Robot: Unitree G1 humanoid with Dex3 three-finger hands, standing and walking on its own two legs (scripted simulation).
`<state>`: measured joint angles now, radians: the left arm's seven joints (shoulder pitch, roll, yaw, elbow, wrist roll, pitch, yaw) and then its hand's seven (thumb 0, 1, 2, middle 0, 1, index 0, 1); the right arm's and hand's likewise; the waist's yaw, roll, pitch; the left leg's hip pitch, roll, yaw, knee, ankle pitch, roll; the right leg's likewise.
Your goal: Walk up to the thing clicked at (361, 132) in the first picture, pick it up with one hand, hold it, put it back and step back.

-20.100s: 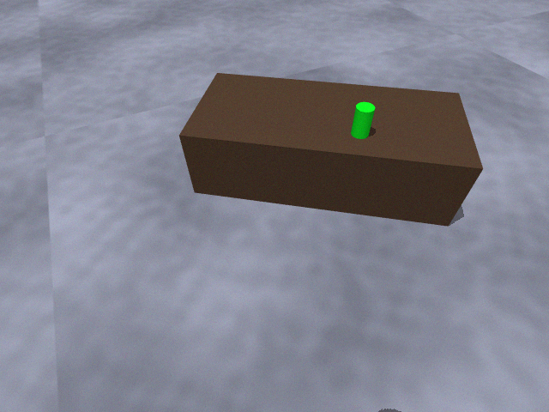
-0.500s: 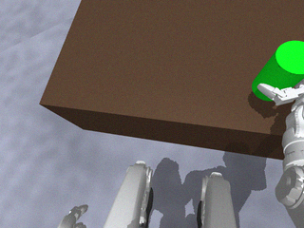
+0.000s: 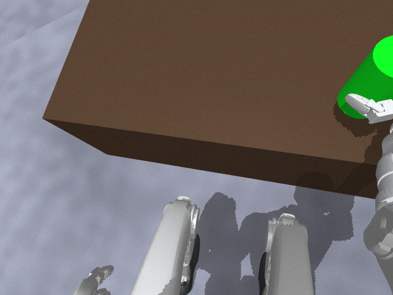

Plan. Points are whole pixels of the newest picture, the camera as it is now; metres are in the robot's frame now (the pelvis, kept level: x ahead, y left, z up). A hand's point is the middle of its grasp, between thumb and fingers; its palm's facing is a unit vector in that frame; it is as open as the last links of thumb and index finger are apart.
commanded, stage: lower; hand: right
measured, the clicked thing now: (377, 82) +0.52 -0.23 +0.00
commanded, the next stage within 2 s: loosen in 0.78 s
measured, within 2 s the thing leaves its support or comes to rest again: rests again in 0.70 s
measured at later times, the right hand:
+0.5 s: hand (367, 94) +0.53 -0.25 -0.06, palm faces +0.28 +0.96 -0.02, open 11.0 cm
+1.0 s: hand (364, 96) +0.54 -0.25 -0.08, palm faces +0.29 +0.96 -0.02, open 11.0 cm
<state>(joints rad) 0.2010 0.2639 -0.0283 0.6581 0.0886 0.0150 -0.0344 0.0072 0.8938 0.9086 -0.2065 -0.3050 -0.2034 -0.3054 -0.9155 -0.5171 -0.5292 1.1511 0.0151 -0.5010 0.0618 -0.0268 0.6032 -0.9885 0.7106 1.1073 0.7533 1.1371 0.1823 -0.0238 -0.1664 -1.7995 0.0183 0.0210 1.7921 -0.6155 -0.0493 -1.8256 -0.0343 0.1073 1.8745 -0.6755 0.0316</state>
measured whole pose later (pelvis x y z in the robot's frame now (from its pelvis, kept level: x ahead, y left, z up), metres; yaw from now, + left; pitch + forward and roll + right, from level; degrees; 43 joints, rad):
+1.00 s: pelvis -0.01 +0.00 -0.08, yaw +0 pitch +37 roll +5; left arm 0.21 0.31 -0.03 0.65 0.08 0.06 -0.04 0.01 0.91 0.89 -0.21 -0.30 -0.21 -0.30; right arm -1.02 -0.59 -0.56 1.13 -0.01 -0.42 0.07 -0.02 0.61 -0.99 0.71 1.11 0.75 1.14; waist 0.20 -0.02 -0.12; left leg -2.06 0.02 0.00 2.07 -0.65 -0.06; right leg -2.08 -0.01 0.11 2.14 -0.70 0.04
